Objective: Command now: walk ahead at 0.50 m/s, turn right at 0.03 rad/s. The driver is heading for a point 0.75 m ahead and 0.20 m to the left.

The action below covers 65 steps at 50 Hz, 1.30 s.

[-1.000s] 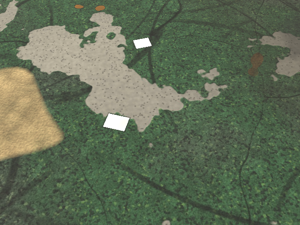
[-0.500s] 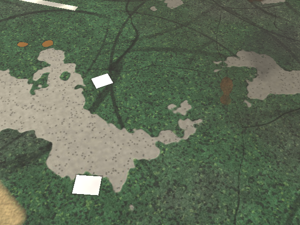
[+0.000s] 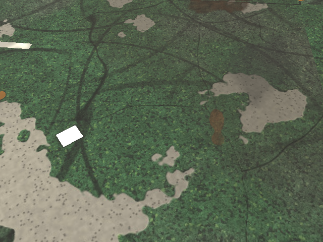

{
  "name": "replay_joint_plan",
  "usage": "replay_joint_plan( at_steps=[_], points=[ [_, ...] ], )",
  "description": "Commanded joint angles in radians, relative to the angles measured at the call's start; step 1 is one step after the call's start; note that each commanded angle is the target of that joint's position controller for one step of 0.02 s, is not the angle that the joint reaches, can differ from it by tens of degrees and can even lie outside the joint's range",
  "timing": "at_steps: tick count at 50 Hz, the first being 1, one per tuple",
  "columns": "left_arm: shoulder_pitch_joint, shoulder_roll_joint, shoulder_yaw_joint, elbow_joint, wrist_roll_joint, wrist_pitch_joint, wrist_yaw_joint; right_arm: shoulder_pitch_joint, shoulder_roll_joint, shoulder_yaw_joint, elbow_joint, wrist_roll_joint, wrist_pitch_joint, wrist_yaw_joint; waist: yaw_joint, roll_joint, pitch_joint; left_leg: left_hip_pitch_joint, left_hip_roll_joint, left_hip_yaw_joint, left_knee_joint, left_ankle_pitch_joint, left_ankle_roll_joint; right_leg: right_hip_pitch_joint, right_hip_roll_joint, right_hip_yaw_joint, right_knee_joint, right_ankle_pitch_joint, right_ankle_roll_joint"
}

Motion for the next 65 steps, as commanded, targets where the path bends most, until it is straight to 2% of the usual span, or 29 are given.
replay_joint_plan(
  at_steps=[1, 3, 6, 10, 14, 18, 21, 23, 24, 25, 26, 27, 29, 30, 32, 35, 41, 45, 48, 50, 51, 52, 53, 54, 55, 56, 58, 60, 65],
  points=[
    [0.196, 0.124, 0.045, 0.032, -0.018, 0.000, 0.003, -0.038, -0.112, -0.028, -0.086, -0.002, -0.016, 0.004, 0.083, -0.070, -0.049, -0.442, 0.080, -0.057, 0.224, 0.105, 0.021, 0.387, -0.318, 0.441, -0.328, -0.008, -0.151],
    [0.172, 0.089, 0.035, 0.046, -0.019, -0.014, 0.008, -0.013, -0.085, -0.024, -0.064, -0.017, 0.007, 0.014, 0.038, -0.091, -0.024, -0.354, 0.103, -0.050, 0.165, 0.144, -0.001, 0.279, -0.252, 0.302, -0.376, 0.085, -0.108],
    [0.224, 0.107, 0.042, 0.081, -0.023, -0.040, 0.012, -0.051, -0.069, -0.028, -0.069, -0.018, 0.029, 0.028, 0.028, -0.076, -0.007, -0.378, 0.094, -0.057, 0.145, 0.211, -0.016, 0.260, -0.244, 0.205, -0.424, 0.177, -0.102],
    [0.281, 0.099, 0.041, 0.114, -0.021, -0.044, 0.015, -0.191, -0.064, -0.029, -0.110, -0.014, 0.036, 0.034, 0.052, -0.062, 0.038, -0.497, 0.094, -0.065, 0.045, 0.353, -0.030, 0.297, -0.232, 0.098, -0.456, 0.221, -0.080],
    [0.310, 0.098, 0.036, 0.138, -0.022, -0.047, 0.022, -0.321, -0.038, -0.013, -0.154, -0.016, 0.029, 0.042, 0.077, -0.066, 0.058, -0.469, 0.081, 0.007, -0.152, 0.473, -0.026, 0.325, -0.216, -0.006, -0.448, 0.329, -0.053],
    [0.381, 0.112, 0.037, 0.178, -0.017, -0.037, 0.037, -0.426, -0.035, -0.003, -0.204, -0.020, 0.025, 0.050, 0.107, -0.064, 0.073, -0.460, 0.059, 0.084, -0.288, 0.430, 0.017, 0.454, -0.251, -0.060, -0.386, 0.491, -0.042],
    [0.363, 0.143, 0.043, 0.185, -0.012, -0.025, 0.049, -0.370, -0.054, -0.012, -0.201, -0.024, 0.025, 0.044, 0.065, -0.098, 0.019, -0.345, -0.012, 0.141, -0.326, 0.292, 0.077, 0.530, -0.269, -0.108, -0.215, 0.888, -0.028],
    [0.349, 0.171, 0.051, 0.179, -0.008, -0.007, 0.051, -0.199, -0.093, -0.035, -0.154, -0.029, 0.019, 0.036, -0.007, -0.108, -0.086, -0.144, -0.078, 0.149, -0.371, 0.217, 0.131, 0.510, -0.272, -0.132, 0.070, 0.995, -0.023],
    [0.329, 0.176, 0.052, 0.163, -0.012, -0.003, 0.049, -0.043, -0.137, -0.058, -0.107, -0.040, 0.013, 0.027, -0.084, -0.071, -0.166, 0.087, -0.053, 0.074, -0.444, 0.235, 0.176, 0.367, -0.253, -0.145, 0.308, 0.815, -0.001],
    [0.346, 0.104, 0.036, 0.111, -0.024, -0.011, 0.037, 0.047, -0.251, -0.093, -0.100, -0.045, 0.017, 0.010, -0.090, 0.093, -0.275, 0.370, 0.213, -0.295, -0.461, 0.184, 0.275, 0.053, -0.165, -0.159, 0.664, 0.267, 0.039],
    [0.319, 0.102, 0.041, 0.055, -0.030, -0.020, 0.022, 0.006, -0.297, -0.104, -0.116, -0.016, 0.027, 0.012, -0.045, 0.196, -0.339, 0.518, 0.387, -0.790, -0.619, 0.275, 0.412, -0.262, 0.041, 0.004, 0.916, -0.368, 0.071],
    [0.207, 0.133, 0.045, 0.037, -0.014, -0.029, 0.018, -0.027, -0.262, -0.100, -0.107, 0.006, 0.036, 0.007, -0.053, 0.044, -0.209, 0.440, 0.342, -0.633, -0.640, 0.271, 0.368, -0.369, -0.047, 0.125, 0.902, -0.265, 0.059],
    [0.193, 0.118, 0.042, 0.032, -0.022, -0.042, 0.015, -0.126, -0.167, -0.076, -0.112, 0.004, 0.033, 0.000, 0.028, -0.048, -0.031, 0.170, 0.259, -0.426, -0.689, 0.426, 0.276, -0.293, -0.116, 0.112, 0.721, -0.143, 0.064],
    [0.203, 0.113, 0.042, 0.032, -0.004, -0.025, 0.015, -0.152, -0.146, -0.069, -0.114, 0.011, 0.027, -0.005, 0.061, -0.047, -0.008, 0.087, 0.212, -0.358, -0.701, 0.509, 0.251, -0.233, -0.131, 0.114, 0.663, -0.139, 0.080],
    [0.229, 0.093, 0.039, 0.032, 0.015, 0.012, 0.008, -0.153, -0.141, -0.063, -0.117, 0.015, 0.007, -0.003, 0.087, -0.018, -0.032, 0.027, 0.162, -0.293, -0.711, 0.601, 0.240, -0.165, -0.133, 0.101, 0.599, -0.133, 0.108],
    [0.149, 0.082, 0.037, -0.009, 0.014, 0.033, 0.001, -0.104, -0.179, -0.073, -0.108, 0.014, -0.004, -0.001, 0.075, 0.009, -0.016, 0.000, 0.123, -0.264, -0.734, 0.604, 0.225, -0.208, -0.133, 0.075, 0.483, -0.046, 0.139],
    [-0.081, 0.087, 0.029, -0.093, 0.003, 0.029, -0.007, 0.016, -0.184, -0.076, -0.098, 0.010, 0.005, -0.005, -0.017, 0.048, 0.000, 0.120, 0.107, -0.307, -0.705, 0.607, 0.175, -0.297, -0.099, 0.079, 0.218, 0.142, 0.148],
    [-0.164, 0.093, 0.020, -0.133, -0.005, 0.015, -0.013, 0.058, -0.187, -0.074, -0.095, -0.002, 0.006, -0.016, -0.044, 0.059, 0.002, 0.209, 0.135, -0.335, -0.651, 0.700, 0.166, -0.271, -0.063, 0.073, 0.085, 0.149, 0.121],
    [-0.059, 0.121, 0.028, -0.111, -0.006, 0.002, -0.009, 0.013, -0.198, -0.071, -0.101, -0.006, -0.004, -0.025, 0.017, 0.075, -0.014, 0.185, 0.157, -0.338, -0.591, 0.826, 0.117, -0.052, -0.030, 0.072, -0.018, 0.091, 0.067],
    [0.174, 0.166, 0.051, -0.040, -0.003, -0.015, 0.010, -0.009, -0.203, -0.069, -0.096, -0.004, -0.014, -0.017, 0.129, 0.025, -0.125, 0.142, 0.088, -0.271, -0.317, 0.946, 0.080, 0.249, -0.011, 0.061, -0.101, 0.068, 0.018],
    [0.321, 0.226, 0.064, -0.030, 0.019, -0.026, 0.027, 0.005, -0.144, -0.051, -0.119, 0.004, -0.021, -0.011, 0.178, -0.059, -0.247, 0.012, 0.029, -0.223, -0.051, 0.694, 0.054, 0.465, -0.214, 0.272, -0.113, -0.003, -0.031],
    [0.340, 0.324, 0.088, -0.020, 0.028, -0.017, 0.028, 0.169, -0.063, -0.039, -0.117, 0.041, -0.015, -0.014, 0.103, -0.296, -0.341, -0.272, -0.160, -0.119, 0.259, -0.049, 0.007, 0.664, -0.478, 0.730, -0.189, 0.176, -0.189],
    [0.285, 0.248, 0.079, -0.024, -0.011, -0.004, 0.018, 0.156, -0.149, -0.049, -0.089, 0.001, -0.005, -0.027, 0.080, -0.153, -0.276, -0.342, -0.101, -0.153, 0.351, -0.068, 0.012, 0.563, -0.465, 0.796, -0.216, 0.236, -0.207],
    [0.201, 0.160, 0.057, -0.037, -0.022, -0.007, 0.014, 0.071, -0.146, -0.051, -0.090, -0.006, 0.000, -0.025, 0.064, -0.054, -0.144, -0.336, -0.069, -0.162, 0.348, 0.005, 0.003, 0.430, -0.415, 0.606, -0.209, 0.363, -0.189],
    [0.166, 0.109, 0.042, -0.031, -0.019, -0.013, 0.009, 0.010, -0.130, -0.046, -0.101, -0.008, 0.001, -0.022, 0.060, -0.015, -0.092, -0.325, -0.043, -0.153, 0.305, 0.038, -0.005, 0.353, -0.361, 0.462, -0.211, 0.534, -0.161],
    [0.167, 0.086, 0.033, -0.018, -0.021, -0.019, 0.011, -0.021, -0.124, -0.046, -0.107, -0.011, 0.009, -0.017, 0.054, -0.049, -0.075, -0.311, -0.021, -0.145, 0.255, 0.050, -0.012, 0.321, -0.314, 0.357, -0.219, 0.662, -0.128],
    [0.184, 0.085, 0.027, 0.016, -0.026, -0.031, 0.010, -0.011, -0.105, -0.042, -0.102, -0.020, 0.031, -0.005, 0.033, -0.115, -0.086, -0.248, -0.029, -0.125, 0.192, 0.072, -0.032, 0.271, -0.260, 0.245, -0.237, 0.809, -0.102],
    [0.191, 0.104, 0.028, 0.035, -0.026, -0.038, 0.008, -0.006, -0.087, -0.037, -0.095, -0.014, 0.043, -0.002, 0.014, -0.115, -0.114, -0.227, -0.043, -0.113, 0.145, 0.098, -0.047, 0.263, -0.251, 0.194, -0.243, 0.884, -0.116],
    [0.188, 0.109, 0.018, 0.071, -0.021, -0.019, 0.012, -0.122, -0.044, -0.007, -0.096, -0.013, 0.059, -0.004, 0.027, -0.146, -0.113, -0.133, -0.004, -0.028, -0.166, 0.216, -0.064, 0.201, -0.201, 0.092, -0.250, 0.809, -0.094]
  ],
)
